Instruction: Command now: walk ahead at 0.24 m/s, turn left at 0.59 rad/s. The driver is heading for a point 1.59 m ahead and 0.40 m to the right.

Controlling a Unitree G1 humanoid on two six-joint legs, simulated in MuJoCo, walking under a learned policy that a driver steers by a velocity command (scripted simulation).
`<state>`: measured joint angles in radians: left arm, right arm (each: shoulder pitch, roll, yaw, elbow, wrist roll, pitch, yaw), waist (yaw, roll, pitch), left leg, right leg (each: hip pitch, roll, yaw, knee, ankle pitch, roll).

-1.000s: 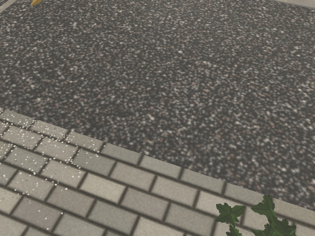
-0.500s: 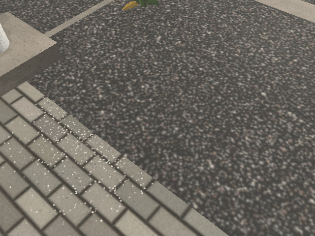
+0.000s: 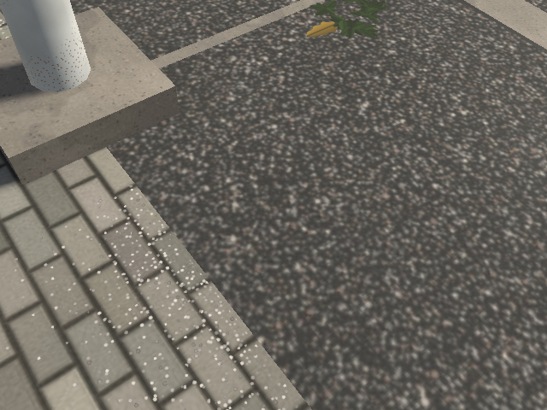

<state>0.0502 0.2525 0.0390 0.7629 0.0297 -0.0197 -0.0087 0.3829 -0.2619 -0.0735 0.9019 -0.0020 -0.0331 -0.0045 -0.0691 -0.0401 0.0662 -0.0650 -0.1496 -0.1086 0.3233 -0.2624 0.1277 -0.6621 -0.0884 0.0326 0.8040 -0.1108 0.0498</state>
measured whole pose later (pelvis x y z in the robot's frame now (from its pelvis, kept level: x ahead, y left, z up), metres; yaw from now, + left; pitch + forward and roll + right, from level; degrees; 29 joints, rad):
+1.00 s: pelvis +0.10 -0.06 +0.00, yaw -11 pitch +0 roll +1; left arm 0.23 0.29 0.06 0.73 0.00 0.04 -0.01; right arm 0.18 -0.30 -0.05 0.77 -0.02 0.04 -0.02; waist 0.00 0.04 0.07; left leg -0.46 0.01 0.00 1.04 -0.45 -0.03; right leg -0.22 0.07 0.04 0.47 -0.25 -0.07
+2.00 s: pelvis +0.35 -0.20 +0.00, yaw -24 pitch +0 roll +0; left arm 0.31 0.24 0.03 0.86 0.02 -0.07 -0.02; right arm 0.28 -0.27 -0.04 0.87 -0.03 -0.04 0.03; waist 0.00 0.04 0.03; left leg -0.50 0.07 0.00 1.07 -0.26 0.06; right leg -0.14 0.07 -0.07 0.33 -0.19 -0.09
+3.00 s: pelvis +0.86 -0.45 -0.01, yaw -20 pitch +0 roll +0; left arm 0.14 0.22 0.04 0.89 0.03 -0.08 0.00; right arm 0.36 -0.23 -0.05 1.01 -0.01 -0.06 0.00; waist -0.04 0.03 0.06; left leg -0.32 0.00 0.00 1.12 -0.35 0.09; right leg -0.30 0.01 -0.14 0.47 -0.17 -0.07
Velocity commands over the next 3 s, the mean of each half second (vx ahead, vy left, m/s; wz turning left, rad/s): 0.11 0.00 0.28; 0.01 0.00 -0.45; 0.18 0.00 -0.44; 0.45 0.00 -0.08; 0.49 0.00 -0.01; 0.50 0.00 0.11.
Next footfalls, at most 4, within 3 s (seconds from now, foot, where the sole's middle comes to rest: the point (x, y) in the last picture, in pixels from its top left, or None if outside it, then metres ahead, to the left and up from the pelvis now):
0.14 right None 0.24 -0.11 -0.78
0.50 left None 0.13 0.09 -0.78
0.86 right None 0.12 -0.14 -0.78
1.34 left None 0.20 0.04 -0.78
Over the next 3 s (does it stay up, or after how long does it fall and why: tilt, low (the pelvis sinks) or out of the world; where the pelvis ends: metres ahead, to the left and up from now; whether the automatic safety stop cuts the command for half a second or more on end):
stays up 0.86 -0.45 -0.01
